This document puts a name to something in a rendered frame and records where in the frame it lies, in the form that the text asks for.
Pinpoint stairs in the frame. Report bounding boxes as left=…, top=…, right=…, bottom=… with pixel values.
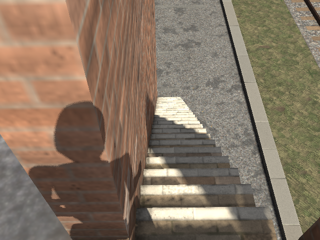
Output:
left=135, top=97, right=277, bottom=240

